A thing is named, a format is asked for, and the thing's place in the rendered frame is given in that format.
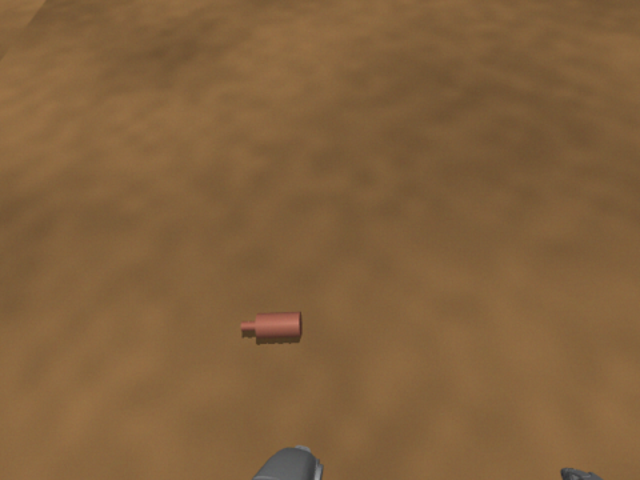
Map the bottle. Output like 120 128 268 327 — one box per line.
241 312 302 338

